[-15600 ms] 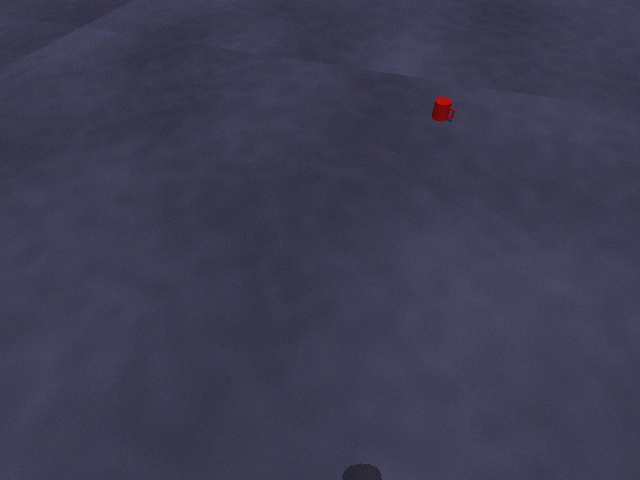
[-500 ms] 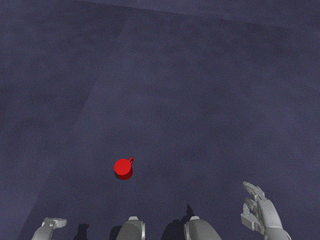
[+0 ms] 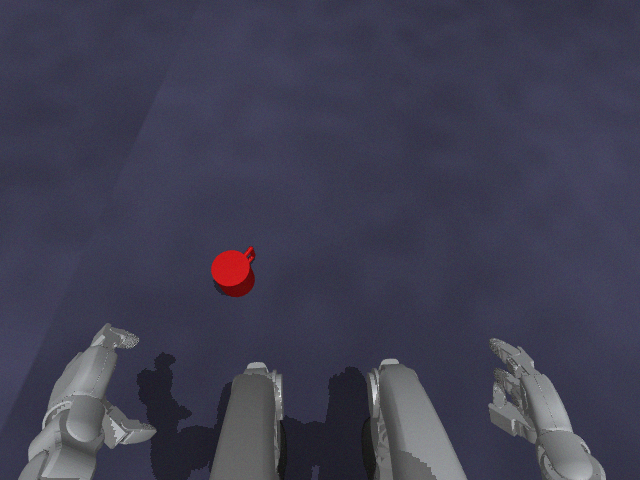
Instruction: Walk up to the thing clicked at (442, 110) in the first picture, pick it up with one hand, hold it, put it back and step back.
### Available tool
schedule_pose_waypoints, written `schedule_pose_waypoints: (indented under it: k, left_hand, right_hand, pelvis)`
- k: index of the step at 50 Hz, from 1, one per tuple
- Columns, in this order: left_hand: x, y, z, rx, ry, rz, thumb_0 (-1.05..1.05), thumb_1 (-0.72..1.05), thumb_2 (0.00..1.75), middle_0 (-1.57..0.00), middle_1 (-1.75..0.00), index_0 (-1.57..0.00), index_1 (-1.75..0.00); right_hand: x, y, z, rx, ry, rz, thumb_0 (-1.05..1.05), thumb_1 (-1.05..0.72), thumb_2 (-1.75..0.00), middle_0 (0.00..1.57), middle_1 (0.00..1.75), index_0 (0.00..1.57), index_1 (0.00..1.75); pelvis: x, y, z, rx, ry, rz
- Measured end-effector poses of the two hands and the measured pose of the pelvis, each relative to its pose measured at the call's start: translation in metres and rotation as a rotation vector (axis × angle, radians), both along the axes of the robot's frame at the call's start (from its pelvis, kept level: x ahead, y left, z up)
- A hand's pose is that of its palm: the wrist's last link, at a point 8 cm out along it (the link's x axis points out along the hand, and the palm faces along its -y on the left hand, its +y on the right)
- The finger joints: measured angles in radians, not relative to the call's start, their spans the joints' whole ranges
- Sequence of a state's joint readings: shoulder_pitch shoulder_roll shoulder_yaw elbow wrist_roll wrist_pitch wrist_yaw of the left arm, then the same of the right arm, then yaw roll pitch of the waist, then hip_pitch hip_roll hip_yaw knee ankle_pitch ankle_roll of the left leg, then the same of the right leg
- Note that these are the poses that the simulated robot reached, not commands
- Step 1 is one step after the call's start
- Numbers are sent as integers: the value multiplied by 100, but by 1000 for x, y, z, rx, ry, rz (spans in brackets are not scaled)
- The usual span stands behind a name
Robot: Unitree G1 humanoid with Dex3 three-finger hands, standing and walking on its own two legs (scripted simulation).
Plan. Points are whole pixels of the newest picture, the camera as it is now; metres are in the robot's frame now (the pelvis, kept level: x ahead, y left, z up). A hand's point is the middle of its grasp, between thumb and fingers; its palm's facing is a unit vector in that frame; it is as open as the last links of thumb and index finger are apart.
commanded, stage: rise first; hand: left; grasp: from above
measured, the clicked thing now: (238, 269) +0.54 +0.20 -0.52
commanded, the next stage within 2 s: none
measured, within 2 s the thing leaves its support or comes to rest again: neither
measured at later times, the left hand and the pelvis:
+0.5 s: hand (169, 319) +0.37 +0.28 -0.30, palm faces -0.48 -0.17 -0.86, open 14.0 cm; pelvis -0.05 +0.00 -0.16, yaw -3 degrees
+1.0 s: hand (185, 296) +0.43 +0.28 -0.36, palm faces -0.46 +0.01 -0.89, open 14.1 cm; pelvis -0.05 +0.00 -0.21, yaw -6 degrees
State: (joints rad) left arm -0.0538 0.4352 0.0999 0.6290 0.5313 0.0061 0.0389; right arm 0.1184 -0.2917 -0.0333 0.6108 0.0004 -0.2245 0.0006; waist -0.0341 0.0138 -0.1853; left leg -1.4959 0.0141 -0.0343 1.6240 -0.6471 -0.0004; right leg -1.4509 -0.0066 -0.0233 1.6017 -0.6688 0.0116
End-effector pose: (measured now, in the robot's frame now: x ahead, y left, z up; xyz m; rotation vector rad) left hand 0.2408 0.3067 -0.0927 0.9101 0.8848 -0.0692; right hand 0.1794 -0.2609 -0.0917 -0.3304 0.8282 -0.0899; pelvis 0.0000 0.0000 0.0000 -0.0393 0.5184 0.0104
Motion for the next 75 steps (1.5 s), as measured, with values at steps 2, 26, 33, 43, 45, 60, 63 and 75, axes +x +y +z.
schedule_pose_waypoints:
  k: [2,26,33,43,45,60,63,75]
  left_hand:
    - [15,-2,-16,34,-23,-51,0,-54,99,-8,-109,-8,-109]
    - [138,-20,-149,330,-151,-489,0,-53,103,-7,-108,-7,-107]
    - [159,-24,-171,371,-175,-567,0,-53,103,-8,-105,-8,-104]
    - [182,-29,-196,421,-188,-640,0,-54,102,-8,-102,-8,-101]
    - [186,-30,-200,425,-190,-650,0,-54,102,-8,-102,-8,-101]
    - [208,-35,-225,428,-189,-633,0,-55,101,-8,-103,-8,-102]
    - [211,-36,-228,428,-186,-632,0,-55,101,-8,-104,-8,-103]
    - [219,-42,-237,423,-191,-631,0,-56,102,-7,-105,-8,-104]
  right_hand:
    - [-6,-3,-22,2,29,-3,1,-90,-90,20,30,20,30]
    - [-168,-18,-182,-22,475,-152,1,-88,-90,20,30,20,30]
    - [-194,-19,-191,-53,553,-180,1,-90,-90,20,30,20,30]
    - [-203,-15,-208,-61,600,-177,0,-91,-90,20,30,20,30]
    - [-202,-14,-211,-59,606,-172,0,-91,-90,20,30,20,30]
    - [-199,-8,-218,-51,643,-150,0,-92,-91,20,30,20,30]
    - [-200,-9,-216,-54,653,-150,0,-92,-91,20,30,20,30]
    - [-213,-11,-212,-68,684,-157,0,-92,-91,20,30,20,30]
  pelvis:
    - [-5,-1,-17,-1,23,-3]
    - [-55,-2,-162,-43,79,-32]
    - [-57,1,-182,-59,80,-36]
    - [-55,3,-204,-71,86,-43]
    - [-54,4,-207,-73,89,-45]
    - [-46,4,-215,-85,111,-58]
    - [-45,4,-215,-87,113,-59]
    - [-46,5,-220,-97,109,-68]
